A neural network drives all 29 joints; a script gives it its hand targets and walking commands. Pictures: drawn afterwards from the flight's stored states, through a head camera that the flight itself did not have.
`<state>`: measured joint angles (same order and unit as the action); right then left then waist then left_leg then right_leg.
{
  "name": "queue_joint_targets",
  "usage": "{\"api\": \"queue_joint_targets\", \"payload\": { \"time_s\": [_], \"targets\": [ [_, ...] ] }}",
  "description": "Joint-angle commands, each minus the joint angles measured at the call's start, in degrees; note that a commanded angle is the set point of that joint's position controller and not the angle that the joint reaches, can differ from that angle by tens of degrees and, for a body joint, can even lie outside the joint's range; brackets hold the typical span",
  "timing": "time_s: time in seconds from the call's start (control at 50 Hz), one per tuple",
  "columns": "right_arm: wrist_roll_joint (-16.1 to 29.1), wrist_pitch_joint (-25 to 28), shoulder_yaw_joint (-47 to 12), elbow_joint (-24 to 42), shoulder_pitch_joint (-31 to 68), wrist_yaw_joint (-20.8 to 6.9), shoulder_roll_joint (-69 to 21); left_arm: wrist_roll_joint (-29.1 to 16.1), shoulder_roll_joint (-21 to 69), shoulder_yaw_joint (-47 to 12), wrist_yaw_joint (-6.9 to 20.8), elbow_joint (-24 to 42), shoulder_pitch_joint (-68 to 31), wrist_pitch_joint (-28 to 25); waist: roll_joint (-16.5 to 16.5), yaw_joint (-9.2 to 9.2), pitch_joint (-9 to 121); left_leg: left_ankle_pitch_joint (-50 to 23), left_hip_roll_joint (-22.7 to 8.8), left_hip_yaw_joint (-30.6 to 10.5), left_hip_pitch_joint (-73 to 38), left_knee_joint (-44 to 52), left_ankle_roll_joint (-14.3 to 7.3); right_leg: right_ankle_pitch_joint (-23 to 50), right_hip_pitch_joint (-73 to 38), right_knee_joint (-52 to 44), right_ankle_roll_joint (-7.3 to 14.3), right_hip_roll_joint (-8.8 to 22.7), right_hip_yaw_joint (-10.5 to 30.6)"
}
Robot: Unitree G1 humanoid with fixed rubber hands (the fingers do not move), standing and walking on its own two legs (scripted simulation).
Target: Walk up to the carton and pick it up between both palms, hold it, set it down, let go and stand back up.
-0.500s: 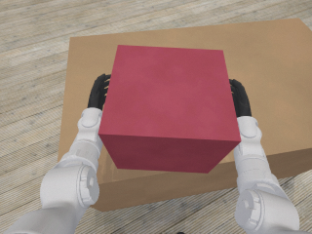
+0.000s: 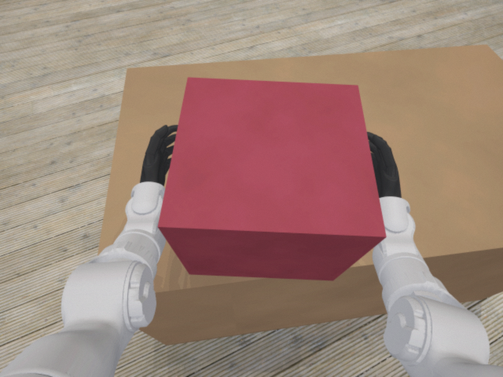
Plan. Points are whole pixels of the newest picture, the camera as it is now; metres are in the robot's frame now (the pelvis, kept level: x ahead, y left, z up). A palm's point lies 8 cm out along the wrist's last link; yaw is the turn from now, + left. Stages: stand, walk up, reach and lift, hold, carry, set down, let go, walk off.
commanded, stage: reach and lift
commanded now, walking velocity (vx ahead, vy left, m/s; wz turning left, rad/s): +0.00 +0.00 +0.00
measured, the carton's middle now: (266, 187) +0.43 -0.02 +0.01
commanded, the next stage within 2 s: none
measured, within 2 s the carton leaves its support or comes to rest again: leaves its support in 1.12 s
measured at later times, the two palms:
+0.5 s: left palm (158, 174) +0.44 +0.16 +0.06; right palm (391, 197) +0.37 -0.21 +0.07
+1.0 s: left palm (168, 203) +0.38 +0.14 +0.05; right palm (412, 236) +0.30 -0.23 +0.06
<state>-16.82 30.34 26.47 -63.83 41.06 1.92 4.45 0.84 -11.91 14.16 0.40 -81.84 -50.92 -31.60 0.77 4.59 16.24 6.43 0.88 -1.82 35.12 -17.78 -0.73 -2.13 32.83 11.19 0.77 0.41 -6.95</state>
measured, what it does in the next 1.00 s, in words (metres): stands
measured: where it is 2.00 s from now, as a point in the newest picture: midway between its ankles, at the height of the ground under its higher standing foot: outside the picture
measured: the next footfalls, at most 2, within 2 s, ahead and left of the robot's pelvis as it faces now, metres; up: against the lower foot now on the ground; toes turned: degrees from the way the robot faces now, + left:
none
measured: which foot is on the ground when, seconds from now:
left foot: down 0.00-1.00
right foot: down 0.00-1.00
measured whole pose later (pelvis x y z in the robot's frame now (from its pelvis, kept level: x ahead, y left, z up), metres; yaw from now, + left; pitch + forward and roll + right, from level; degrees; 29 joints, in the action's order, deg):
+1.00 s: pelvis +0.01 +0.01 +0.01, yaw -1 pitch +12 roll -1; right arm 1.4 28.5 5.9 -50.5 17.0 7.1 6.5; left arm -0.2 -5.8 6.8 -0.6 -58.7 -28.1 -22.4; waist -1.1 5.6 13.9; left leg 9.0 0.7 -0.3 19.5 -16.3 -1.2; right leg -3.6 17.4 8.9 0.3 0.1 -5.2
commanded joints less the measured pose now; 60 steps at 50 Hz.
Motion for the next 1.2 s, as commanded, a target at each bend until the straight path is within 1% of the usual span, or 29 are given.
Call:
{"api": "queue_joint_targets", "payload": {
  "time_s": [0.0,0.08,0.1,0.12,0.14,0.18,0.2,0.24,0.32,0.34,0.36,0.4,0.48,0.5,0.52,0.58,0.6,0.68,0.72,0.76,0.82,0.86,0.9,1.0,1.02,1.04,1.06,1.14,1.18],
  "targets": [
    [-5.25,8.86,-19.13,2.54,35.78,-6.78,-29.65,2.53,33.66,-12.95,8.21,6.91,-38.34,-8.13,1.86,3.39,34.78,-17.63,0.18,-0.87,-7.05,-1.82,4.26,25.52,-26.61,9.59,-1.2,0.26,3.91],
    [-3.47,10.75,-22.18,-0.13,37.26,-6.17,-31.26,0.99,33.8,-14.93,8.96,4.05,-39.33,-8.91,0.31,3.95,35.34,-16.31,0.15,-0.87,-4.25,-2.02,3.61,25.76,-27.36,11.34,-1.48,0.19,4.11],
    [-3.2,10.95,-22.32,-0.46,37.8,-6.02,-30.75,1.34,34.49,-15.2,9.13,3.05,-38.26,-8.72,0.94,3.62,34.18,-16.32,0.31,-1.02,-3.89,-2.08,3.45,25.83,-27.57,11.37,-1.62,0.37,4.48],
    [-2.87,11.07,-22.93,-0.43,37.37,-5.92,-30.8,1.11,34.54,-15.7,9.22,2.99,-38.19,-8.79,0.56,4.11,34.21,-15.36,0.1,-1.3,-3.37,-2.32,3.14,24.61,-26.67,11.93,-1.67,0.36,4.59],
    [-1.92,11.14,-23.43,-0.48,37.29,-5.77,-30.36,0.93,34.39,-16.2,9.46,2.53,-37.97,-8.64,1.69,4.22,34.71,-15.93,0.22,-1.34,-3.22,-2.95,3.33,24.74,-26.09,11.97,-1.57,0.63,4.94],
    [-1.84,11.03,-23.62,-1.55,37.45,-5.7,-30.63,0.58,34.38,-16.66,9.63,1.87,-37.69,-8.4,1.98,3.68,34.4,-15.82,0.27,-1.33,-3.46,-3.11,3.54,22.9,-24.65,12.03,-1.46,0.45,4.64],
    [-1.44,11.0,-23.93,-1.06,37.61,-5.75,-30.36,0.33,34.05,-16.97,9.78,2.42,-38.2,-8.14,2.09,4.18,34.63,-14.52,0.25,-1.28,-4.58,-2.85,3.68,21.04,-23.74,11.73,-1.18,0.21,4.69],
    [-1.4,10.64,-24.24,-1.05,35.36,-5.58,-30.63,0.05,35.24,-18.18,9.73,3.27,-37.03,-7.69,3.35,3.89,34.06,-13.83,-0.03,-1.33,-4.57,-3.47,3.93,18.02,-20.49,11.6,-0.99,0.08,4.61],
    [0.01,9.76,-25.71,0.14,35.17,-5.28,-31.81,0.15,35.99,-20.15,9.63,4.68,-35.68,-6.18,5.02,3.7,35.06,-16.89,0.24,-1.64,-9.86,-5.11,4.72,14.83,-16.12,10.73,-0.28,-0.57,4.44],
    [0.86,9.71,-26.52,0.63,35.36,-5.18,-32.17,0.0,36.82,-20.56,9.5,5.42,-35.19,-5.69,5.09,3.14,35.92,-18.35,0.1,-1.8,-11.49,-5.39,4.64,15.14,-15.97,10.46,-0.26,-0.61,4.27],
    [1.14,9.63,-27.01,1.06,34.71,-4.8,-31.66,-0.19,37.19,-21.82,9.6,7.6,-36.75,-5.47,5.49,3.92,36.58,-18.82,-0.28,-2.1,-12.36,-5.85,4.95,15.05,-14.46,10.25,0.11,-0.8,4.51],
    [1.45,9.49,-27.51,3.12,35.35,-4.41,-32.42,0.05,37.62,-21.99,9.43,9.18,-36.96,-4.95,6.78,3.12,37.17,-20.62,0.04,-2.26,-13.14,-6.46,5.36,15.59,-14.1,9.68,0.24,-0.65,4.63],
    [1.82,8.92,-29.29,7.67,35.25,-3.9,-32.02,-0.04,39.49,-23.0,8.96,11.86,-35.12,-3.54,5.85,3.46,37.41,-21.6,0.12,-3.0,-16.16,-6.29,5.6,15.47,-14.54,8.57,0.36,-1.13,4.38],
    [2.35,8.48,-29.89,8.6,34.7,-3.62,-32.99,0.35,39.68,-22.85,8.8,12.65,-35.03,-3.21,5.87,2.99,37.27,-22.23,0.12,-2.75,-16.79,-6.46,5.41,16.41,-15.17,8.67,0.03,-1.15,4.45],
    [2.1,8.12,-30.15,9.05,32.98,-3.3,-33.03,-0.05,40.57,-23.77,8.92,13.31,-33.75,-2.84,5.25,3.44,36.54,-21.63,0.16,-2.62,-15.54,-6.72,5.15,16.65,-15.67,9.0,0.03,-1.44,4.39],
    [4.31,6.92,-32.59,13.41,30.51,-2.93,-34.57,0.42,41.91,-23.72,8.68,16.63,-29.5,-1.7,4.92,2.67,35.51,-23.5,0.24,-2.99,-18.3,-5.99,4.96,18.17,-17.14,8.08,0.07,-1.83,4.77],
    [4.57,6.44,-33.52,13.97,29.12,-2.85,-34.76,0.64,42.84,-24.35,8.67,16.91,-27.7,-1.15,6.22,2.49,34.99,-24.59,0.42,-3.26,-18.58,-6.37,4.76,18.85,-17.9,8.11,0.2,-1.41,5.42],
    [6.4,5.56,-36.05,18.34,26.19,-2.73,-34.89,2.26,44.71,-23.92,8.07,21.71,-23.14,0.49,6.26,1.85,32.15,-28.16,0.51,-3.71,-22.33,-5.5,5.12,21.32,-20.98,6.47,0.31,-1.92,5.15],
    [6.87,4.82,-37.05,20.05,22.37,-2.95,-34.28,2.63,44.68,-23.35,7.47,23.64,-18.82,1.23,4.37,1.07,30.38,-29.92,0.13,-3.89,-23.56,-4.82,5.17,22.77,-22.92,5.48,0.17,-2.14,5.17],
    [7.84,3.88,-38.54,20.81,19.2,-3.26,-34.75,2.81,45.67,-23.67,6.71,26.65,-16.27,1.81,2.51,1.31,29.03,-29.65,0.04,-4.36,-25.77,-3.21,4.83,22.77,-24.57,4.55,0.2,-2.75,5.44],
    [8.92,2.61,-41.03,23.19,15.12,-3.83,-34.53,3.16,47.24,-25.79,5.97,30.58,-11.62,2.91,3.42,1.0,26.09,-30.26,0.01,-4.85,-27.46,-2.42,5.2,22.56,-26.18,3.27,0.36,-2.59,5.95],
    [11.04,1.77,-43.12,25.63,13.08,-4.12,-34.43,2.53,46.66,-25.4,5.32,34.86,-10.13,3.37,1.14,0.36,23.37,-30.22,0.04,-4.8,-28.57,-1.5,4.98,21.95,-28.64,2.63,0.67,-2.94,6.32],
    [12.22,1.19,-44.58,27.57,12.67,-4.56,-33.84,3.11,47.67,-26.1,4.51,36.77,-8.04,4.0,1.13,0.03,21.04,-29.46,0.04,-4.75,-30.03,-0.5,5.29,21.7,-29.79,1.7,0.98,-2.95,6.69],
    [14.71,-2.22,-47.25,31.99,9.18,-5.4,-32.45,1.74,47.81,-29.74,2.69,47.24,-6.94,6.54,0.15,-0.75,16.97,-22.97,0.27,-4.2,-30.84,1.61,4.92,16.16,-31.74,1.0,1.15,-3.11,6.71],
    [15.12,-2.95,-47.57,33.88,9.39,-5.48,-31.89,1.38,47.58,-30.54,2.41,49.13,-7.53,7.11,0.33,-0.33,16.28,-21.04,0.25,-4.18,-30.49,1.77,5.09,14.89,-32.24,1.13,1.04,-3.36,6.51],
    [15.27,-3.62,-47.73,35.04,8.79,-5.45,-31.91,0.7,47.4,-31.31,2.0,51.31,-6.47,7.49,0.39,-0.64,16.25,-19.28,0.3,-3.76,-30.78,1.97,5.01,14.37,-32.56,1.35,0.91,-3.1,6.62],
    [15.36,-4.29,-47.82,34.43,8.71,-5.35,-31.68,0.35,47.22,-31.96,1.68,53.44,-8.31,7.83,-0.9,-0.21,15.01,-16.86,0.3,-3.98,-30.02,2.51,5.01,12.97,-32.73,1.69,1.03,-3.24,6.36],
    [17.41,-7.56,-48.7,38.71,10.83,-5.28,-30.6,-1.16,45.07,-34.16,1.33,56.79,-9.03,10.86,-0.62,-0.24,12.41,-7.36,0.74,-3.01,-26.02,3.71,3.91,9.53,-36.84,2.63,0.83,-2.35,6.47],
    [18.08,-9.62,-48.95,37.71,11.5,-5.15,-30.76,-1.93,44.2,-35.45,1.28,60.15,-11.78,12.74,-0.91,0.08,9.74,-4.39,0.64,-2.77,-24.41,4.06,3.75,7.54,-37.11,3.13,0.88,-2.51,6.13]
  ]
}}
